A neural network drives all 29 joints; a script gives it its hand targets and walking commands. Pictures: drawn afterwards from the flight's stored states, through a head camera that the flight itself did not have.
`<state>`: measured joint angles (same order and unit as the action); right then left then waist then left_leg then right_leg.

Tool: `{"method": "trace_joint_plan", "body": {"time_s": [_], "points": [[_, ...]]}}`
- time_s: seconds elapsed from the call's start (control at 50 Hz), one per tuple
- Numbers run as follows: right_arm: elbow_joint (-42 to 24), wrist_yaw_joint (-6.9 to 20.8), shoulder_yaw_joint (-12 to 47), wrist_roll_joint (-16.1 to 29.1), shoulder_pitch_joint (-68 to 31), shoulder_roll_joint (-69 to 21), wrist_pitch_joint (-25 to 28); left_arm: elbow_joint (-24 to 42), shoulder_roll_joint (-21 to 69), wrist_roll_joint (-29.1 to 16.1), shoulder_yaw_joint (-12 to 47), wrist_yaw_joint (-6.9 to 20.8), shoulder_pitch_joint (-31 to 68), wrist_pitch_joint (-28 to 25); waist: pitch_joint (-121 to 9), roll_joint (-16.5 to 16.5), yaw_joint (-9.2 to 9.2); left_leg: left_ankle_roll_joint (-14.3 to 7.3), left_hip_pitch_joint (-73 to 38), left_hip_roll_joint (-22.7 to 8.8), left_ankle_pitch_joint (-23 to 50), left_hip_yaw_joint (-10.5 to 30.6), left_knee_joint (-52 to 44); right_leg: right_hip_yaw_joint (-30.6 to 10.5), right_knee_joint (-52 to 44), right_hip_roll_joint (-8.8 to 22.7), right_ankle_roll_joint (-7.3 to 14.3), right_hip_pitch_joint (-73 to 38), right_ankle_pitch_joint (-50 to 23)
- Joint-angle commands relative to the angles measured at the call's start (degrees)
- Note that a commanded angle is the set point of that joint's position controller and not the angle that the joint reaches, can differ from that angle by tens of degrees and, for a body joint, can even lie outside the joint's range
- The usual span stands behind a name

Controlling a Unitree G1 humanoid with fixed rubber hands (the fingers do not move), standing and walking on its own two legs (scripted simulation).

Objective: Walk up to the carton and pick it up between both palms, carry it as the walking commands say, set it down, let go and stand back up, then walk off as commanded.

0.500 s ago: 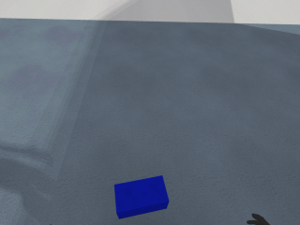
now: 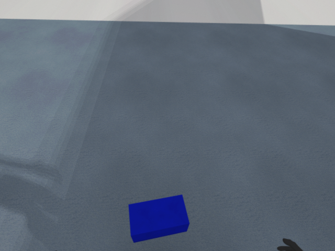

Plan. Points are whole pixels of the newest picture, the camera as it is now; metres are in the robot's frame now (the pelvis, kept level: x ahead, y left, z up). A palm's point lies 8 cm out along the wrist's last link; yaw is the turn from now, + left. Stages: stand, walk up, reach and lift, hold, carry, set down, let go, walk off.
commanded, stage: walk off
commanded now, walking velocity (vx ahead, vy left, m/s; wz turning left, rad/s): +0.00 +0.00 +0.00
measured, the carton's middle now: (158, 218) +0.41 +0.03 -0.71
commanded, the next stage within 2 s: none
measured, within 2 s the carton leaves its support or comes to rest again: neither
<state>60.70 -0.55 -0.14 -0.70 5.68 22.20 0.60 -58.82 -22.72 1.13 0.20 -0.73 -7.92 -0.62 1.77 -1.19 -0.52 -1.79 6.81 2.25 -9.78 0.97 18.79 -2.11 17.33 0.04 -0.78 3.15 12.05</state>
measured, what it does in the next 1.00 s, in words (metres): steps to the right, turning left: right foot, then left foot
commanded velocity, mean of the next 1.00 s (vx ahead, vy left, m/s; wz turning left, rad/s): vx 0.00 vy -0.17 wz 0.52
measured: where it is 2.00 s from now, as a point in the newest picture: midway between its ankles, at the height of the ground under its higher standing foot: outside the picture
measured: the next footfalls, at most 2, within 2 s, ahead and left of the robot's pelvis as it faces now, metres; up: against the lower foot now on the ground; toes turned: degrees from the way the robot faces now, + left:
right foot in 0.56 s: +0.05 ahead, -0.22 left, +0.00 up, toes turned +15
left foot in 0.94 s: -0.03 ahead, -0.09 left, +0.00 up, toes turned +37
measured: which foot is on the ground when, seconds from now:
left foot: down 0.00-0.56, up 0.58-0.92, down 0.94-1.00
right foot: down 0.00-0.28, up 0.30-0.54, down 0.56-0.94, up 0.96-1.00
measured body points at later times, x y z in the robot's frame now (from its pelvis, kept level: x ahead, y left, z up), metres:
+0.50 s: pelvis -0.01 -0.07 +0.00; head +0.03 -0.06 +0.44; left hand +0.02 +0.25 -0.13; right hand +0.06 -0.37 -0.13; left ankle +0.01 +0.10 -0.75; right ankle -0.02 -0.21 -0.72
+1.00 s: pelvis +0.01 -0.18 -0.03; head +0.02 -0.13 +0.42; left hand -0.09 +0.07 -0.18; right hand +0.25 -0.33 -0.13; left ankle -0.06 -0.11 -0.75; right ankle +0.02 -0.26 -0.72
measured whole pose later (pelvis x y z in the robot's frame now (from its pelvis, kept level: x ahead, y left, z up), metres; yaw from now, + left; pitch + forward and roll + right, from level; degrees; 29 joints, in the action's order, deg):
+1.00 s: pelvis +0.01 -0.18 -0.03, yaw +32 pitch +0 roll -1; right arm 46.6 -1.6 -1.8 -1.6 9.0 13.5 -2.2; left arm -48.9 -15.6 3.0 -1.6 -1.5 -16.2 4.6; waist 3.8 -2.9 0.5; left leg -2.6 15.6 -0.8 -22.0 -4.7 37.6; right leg 10.7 49.7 0.7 0.3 19.4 29.1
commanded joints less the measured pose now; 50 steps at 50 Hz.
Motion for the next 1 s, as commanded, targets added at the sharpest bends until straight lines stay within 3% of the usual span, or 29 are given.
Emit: {"method": "trace_joint_plan", "body": {"time_s": [0.0,0.14,0.18,0.22,0.26,0.3,0.32,0.34,0.38,0.46,0.5,0.52,0.54,0.56,0.58,0.6,0.62,0.64,0.68,0.7,0.74,0.78,0.84,0.88,0.9,0.92,0.94,0.96,0.98], "points": [[-2.2,-0.2,-1.7,0.0,-2.0,10.3,0.5,2.1,-9.4,0.0,-1.7,-0.2,1.3,-0.5,-2.0,1.2,-0.03,0.4,-1.4,-8.6,9.3,7.3,-2.6,-4.8,-2.4,6.7,1.5,2.0,-7.1],[-2.0,-0.2,-1.7,0.1,-2.1,10.5,0.6,1.8,-9.5,-0.1,-1.7,-0.2,1.5,-0.6,-2.1,1.2,-0.04,0.4,-1.4,-8.6,9.5,7.4,-2.6,-4.7,-2.5,6.8,1.6,1.8,-7.3],[-1.8,0.4,-0.4,-0.1,1.0,6.4,-0.1,-0.3,-5.2,-0.7,-0.8,-0.6,-1.9,1.5,-1.6,1.9,-0.16,0.1,0.2,-10.0,10.4,10.1,-3.5,-2.0,-1.4,5.4,1.0,0.7,-3.4],[-3.2,0.6,-0.9,-0.8,0.9,7.9,-1.1,-0.9,-6.4,-0.6,-1.6,-1.4,-3.4,3.2,0.3,3.2,-0.54,0.0,2.6,-12.1,12.5,13.3,-2.0,0.2,2.1,3.9,0.2,2.4,-0.8],[-3.8,0.4,-1.9,-1.2,2.4,10.8,-1.5,-0.6,-7.3,-0.4,-2.6,-2.0,-4.0,4.0,-0.5,7.2,-1.16,-2.2,3.3,-16.1,12.6,19.6,-1.9,1.8,7.8,2.6,-0.3,5.8,4.3],[-4.0,-0.3,-3.0,-1.5,4.8,12.6,-2.0,0.3,-6.6,0.0,-2.9,-2.0,-3.9,4.2,-1.1,11.1,-2.46,-5.8,1.3,-20.0,13.8,26.5,-2.2,1.5,14.7,0.8,-0.4,12.1,11.0],[-4.0,-0.6,-3.5,-1.7,6.3,12.8,-2.1,1.4,-6.3,0.2,-3.0,-1.7,-2.9,4.3,-1.8,11.8,-3.57,-8.1,-0.7,-22.0,15.6,30.3,-3.2,-0.7,22.3,0.1,-0.2,16.7,16.0],[-4.0,-1.0,-4.0,-1.9,7.4,13.1,-2.1,2.5,-5.9,0.4,-3.2,-1.3,-1.8,4.2,-2.8,10.3,-3.80,-9.7,-2.1,-23.0,16.5,31.2,-3.2,-3.2,29.1,0.2,-0.2,20.0,17.7],[-5.1,-1.3,-4.4,-1.6,5.1,12.1,-2.2,3.5,-4.6,0.3,-3.2,-0.9,-2.2,4.3,-3.5,7.0,-2.27,-7.8,-0.3,-20.1,11.5,26.9,-1.6,-4.4,31.7,1.4,-0.9,21.2,15.7],[-6.3,-1.0,-5.4,-2.2,4.1,11.8,-3.3,5.1,-2.3,-0.3,-3.2,-0.4,-5.6,4.8,-2.6,12.7,-1.73,-4.1,7.1,-15.2,5.2,24.4,-1.9,-1.3,20.9,-1.1,-2.5,13.1,13.8],[-6.9,-1.0,-5.9,-1.8,3.0,11.8,-4.0,5.1,-1.9,-0.4,-3.6,-0.4,-9.5,4.7,-2.6,13.4,-0.18,-1.0,11.8,-12.8,2.0,23.0,-0.1,1.3,9.2,-2.3,-2.2,5.1,7.4],[-7.2,-1.1,-5.5,-1.6,3.5,10.4,-3.9,5.1,-3.0,0.0,-4.2,-0.6,-11.5,4.7,-2.9,11.1,0.90,1.2,16.1,-10.8,-4.2,21.4,2.0,2.3,3.4,-2.1,-1.8,-0.9,3.7],[-7.1,-1.1,-5.0,-1.7,6.5,7.4,-3.6,5.6,-5.7,0.6,-5.0,-0.9,-11.8,4.7,-2.0,1.1,0.93,3.5,22.7,-5.6,-17.6,15.9,10.7,-2.3,-2.8,3.9,-0.6,-5.1,8.0],[-8.5,-1.5,-4.3,-1.9,9.9,2.7,-3.4,8.8,-10.8,0.8,-5.6,-0.5,-9.4,5.0,-5.1,-13.5,0.04,5.9,28.0,1.8,-23.9,6.2,26.8,-19.0,-7.3,19.9,3.8,-3.7,18.3],[-9.5,-2.5,-4.4,-1.8,4.5,3.7,-3.6,11.0,-10.4,0.8,-5.1,-0.1,-5.4,5.4,-1.5,-15.4,1.61,5.9,25.2,-1.1,-26.9,0.9,38.3,-17.1,-9.7,22.2,9.5,12.7,22.0],[-9.7,-2.4,-5.0,-1.4,2.8,5.2,-3.8,11.7,-6.1,1.6,-3.7,0.2,-2.9,5.3,2.2,-10.4,0.69,5.1,22.6,-2.8,-23.6,1.5,44.5,-12.6,-9.1,18.8,9.6,18.4,17.8],[-9.4,-1.9,-5.3,-1.4,4.1,5.3,-4.0,12.2,-3.6,1.7,-2.9,0.1,-1.4,5.1,3.1,-7.0,-0.68,4.7,22.0,-2.6,-20.2,1.1,48.3,-7.8,-7.3,15.8,8.5,18.9,11.9],[-8.6,-1.4,-5.4,-1.5,6.8,4.7,-4.2,12.9,-2.7,1.7,-2.6,-0.2,-0.5,4.9,2.4,-5.6,-1.62,4.5,22.2,-2.8,-17.9,0.3,50.8,-4.2,-4.9,13.7,7.7,16.1,5.8],[-8.1,-0.7,-5.1,-1.6,9.9,2.8,-4.1,13.3,-1.7,1.6,-2.5,-1.0,-2.0,4.2,1.5,-5.3,-1.19,4.7,24.5,-2.6,-16.6,-1.1,52.0,-0.4,-0.7,12.3,9.1,9.6,-8.4],[-8.8,-0.5,-4.9,-1.5,9.2,1.9,-3.9,13.2,-1.4,1.7,-2.4,-1.1,-3.7,3.9,1.0,-5.7,-0.14,4.8,25.9,-2.7,-16.6,-1.6,50.0,-0.1,0.5,12.5,10.0,6.0,-11.9],[-10.7,-0.3,-4.4,-1.2,6.4,0.9,-3.9,12.7,-0.8,1.9,-2.5,-1.4,-7.0,3.8,0.1,-6.6,1.97,4.7,27.7,-3.1,-17.7,-2.6,44.9,-0.3,1.9,13.8,11.7,-0.4,-14.4],[-12.3,-0.1,-3.8,-1.1,4.5,-0.2,-3.9,12.3,-0.1,2.1,-2.4,-1.5,-8.9,3.9,-0.7,-6.8,2.87,4.2,26.2,-4.0,-19.8,-3.8,38.6,0.4,3.5,14.8,12.7,-3.5,-17.0],[-14.2,-0.2,-3.0,-0.4,3.5,-2.2,-3.9,12.0,0.4,2.5,-2.5,-1.3,-10.3,4.0,-1.7,-7.0,2.79,2.4,18.5,-3.7,-22.8,-6.6,28.4,3.4,6.9,15.7,12.9,-1.5,-26.5],[-14.4,-0.4,-2.8,-0.3,6.0,-3.3,-3.6,11.8,-0.3,2.1,-2.9,-1.1,-10.3,4.1,-2.2,-6.2,1.13,1.3,13.4,-3.2,-18.2,-8.3,21.1,5.3,9.7,15.4,11.8,0.4,-29.5],[-14.2,-0.6,-2.9,-0.5,8.7,-3.2,-3.2,11.9,-0.8,1.7,-3.2,-1.1,-9.6,4.0,-2.5,-5.2,-1.00,0.6,7.7,-3.8,-12.8,-7.9,14.2,7.7,12.8,14.2,9.7,4.1,-28.1],[-13.6,-0.8,-3.7,-1.1,13.8,-1.1,-2.6,12.2,-0.9,1.1,-3.4,-1.1,-9.3,3.9,-3.6,-1.2,-4.54,-0.6,-2.9,-7.5,-2.9,-2.5,3.4,10.8,20.0,12.2,5.6,12.3,-24.1],[-13.7,-1.2,-5.5,-2.0,18.4,7.0,-2.2,14.3,1.7,1.4,-3.3,-1.0,-9.6,3.5,-4.5,15.2,-5.76,-4.8,-15.3,-25.8,9.3,21.1,-1.9,13.1,34.7,5.5,1.1,30.1,11.3],[-13.3,-2.0,-7.2,-0.9,19.8,12.1,-3.0,17.6,1.3,2.3,-3.1,-1.0,-4.1,4.5,-2.8,21.6,-7.45,-13.6,-7.3,-34.8,31.8,34.2,-1.2,4.7,43.7,1.2,-1.4,36.6,26.3],[-13.8,-2.5,-6.5,-0.8,18.5,9.1,-3.2,17.4,-0.1,2.0,-3.6,-0.7,-3.1,4.9,-1.7,10.6,-6.11,-14.7,-5.4,-32.9,32.0,28.1,-0.1,0.7,50.1,3.9,-3.1,36.1,22.4]]}}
